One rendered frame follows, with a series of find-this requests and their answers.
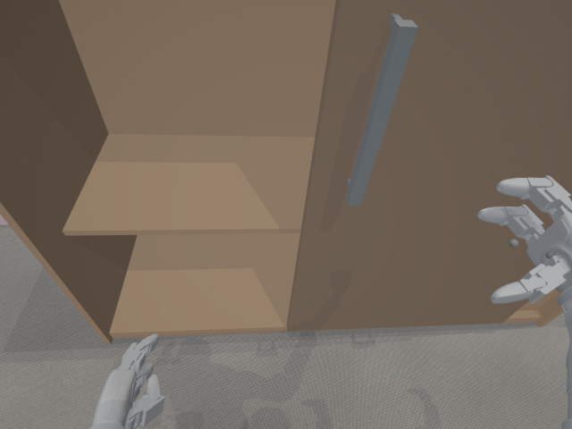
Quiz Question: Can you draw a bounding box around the handle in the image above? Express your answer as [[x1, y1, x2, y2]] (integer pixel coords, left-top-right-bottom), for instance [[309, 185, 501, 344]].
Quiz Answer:
[[346, 13, 418, 206]]

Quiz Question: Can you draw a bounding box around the wardrobe door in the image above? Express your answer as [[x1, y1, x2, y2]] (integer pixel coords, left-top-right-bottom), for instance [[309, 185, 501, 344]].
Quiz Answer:
[[287, 0, 572, 332], [518, 289, 560, 311]]

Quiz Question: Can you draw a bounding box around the right robot hand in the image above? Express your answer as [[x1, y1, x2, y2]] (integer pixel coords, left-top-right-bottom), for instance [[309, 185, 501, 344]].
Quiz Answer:
[[477, 175, 572, 304]]

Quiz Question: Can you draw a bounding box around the left robot hand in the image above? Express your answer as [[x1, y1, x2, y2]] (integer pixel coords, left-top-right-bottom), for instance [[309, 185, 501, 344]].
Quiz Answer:
[[92, 334, 164, 429]]

